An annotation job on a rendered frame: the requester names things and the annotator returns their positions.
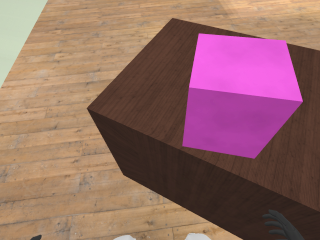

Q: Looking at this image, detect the pedestal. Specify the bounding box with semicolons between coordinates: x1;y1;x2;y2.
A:
87;18;320;240

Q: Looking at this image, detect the carton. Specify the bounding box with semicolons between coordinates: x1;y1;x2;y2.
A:
182;33;303;159

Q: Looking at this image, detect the robot right hand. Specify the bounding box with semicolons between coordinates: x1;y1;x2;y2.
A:
262;209;305;240

